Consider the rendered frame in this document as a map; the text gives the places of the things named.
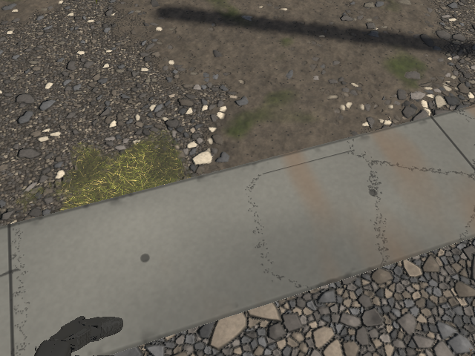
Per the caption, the left robot hand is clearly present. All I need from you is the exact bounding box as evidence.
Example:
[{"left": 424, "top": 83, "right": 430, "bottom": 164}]
[{"left": 34, "top": 316, "right": 123, "bottom": 356}]

